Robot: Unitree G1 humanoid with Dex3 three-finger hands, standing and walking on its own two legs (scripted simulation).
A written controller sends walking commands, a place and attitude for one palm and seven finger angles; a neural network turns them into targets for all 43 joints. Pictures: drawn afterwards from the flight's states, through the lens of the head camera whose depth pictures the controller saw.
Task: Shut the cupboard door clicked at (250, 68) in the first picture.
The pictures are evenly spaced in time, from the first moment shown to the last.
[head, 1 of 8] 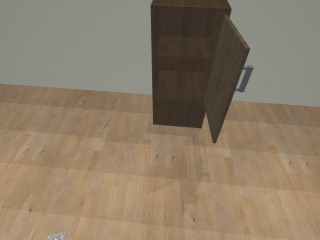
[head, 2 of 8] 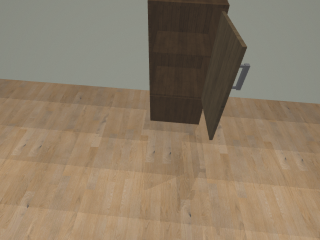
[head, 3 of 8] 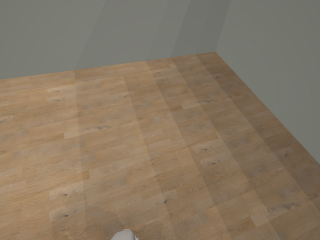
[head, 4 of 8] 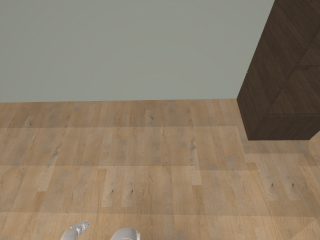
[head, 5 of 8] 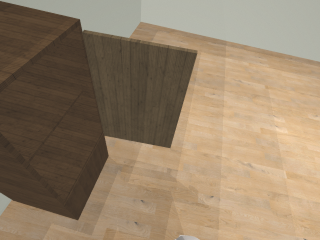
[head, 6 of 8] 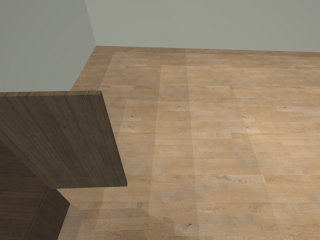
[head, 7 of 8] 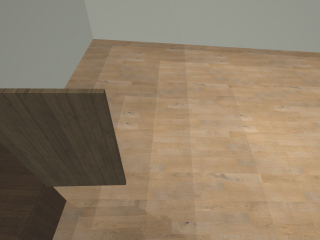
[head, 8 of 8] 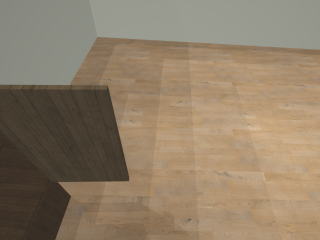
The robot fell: no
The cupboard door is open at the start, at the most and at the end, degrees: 95 95 95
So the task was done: no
